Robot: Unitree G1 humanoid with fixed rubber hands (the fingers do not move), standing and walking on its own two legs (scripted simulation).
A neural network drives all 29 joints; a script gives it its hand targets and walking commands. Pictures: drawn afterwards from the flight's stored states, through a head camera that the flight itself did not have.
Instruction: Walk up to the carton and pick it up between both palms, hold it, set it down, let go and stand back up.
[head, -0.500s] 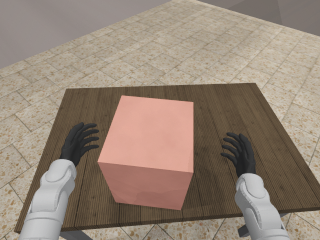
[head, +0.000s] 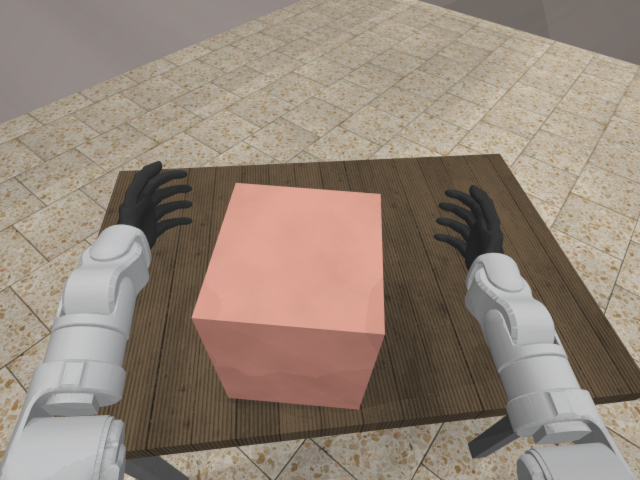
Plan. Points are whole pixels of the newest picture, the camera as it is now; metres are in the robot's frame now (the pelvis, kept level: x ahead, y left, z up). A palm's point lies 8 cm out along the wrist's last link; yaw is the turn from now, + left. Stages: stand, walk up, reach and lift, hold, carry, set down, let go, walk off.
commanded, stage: reach and lift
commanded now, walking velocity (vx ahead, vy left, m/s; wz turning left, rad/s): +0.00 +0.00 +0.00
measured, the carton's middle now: (300, 301) +0.36 +0.04 -0.01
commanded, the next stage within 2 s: none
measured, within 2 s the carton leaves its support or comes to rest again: neither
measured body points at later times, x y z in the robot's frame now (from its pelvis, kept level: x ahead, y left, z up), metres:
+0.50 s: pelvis +0.02 +0.00 +0.00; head +0.05 +0.02 +0.45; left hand +0.44 +0.23 +0.09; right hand +0.41 -0.18 +0.08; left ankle +0.02 +0.11 -0.75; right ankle -0.02 -0.13 -0.75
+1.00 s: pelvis -0.01 +0.00 -0.02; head +0.03 +0.03 +0.42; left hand +0.41 +0.21 +0.02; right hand +0.39 -0.16 +0.01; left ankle +0.02 +0.11 -0.75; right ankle -0.01 -0.13 -0.75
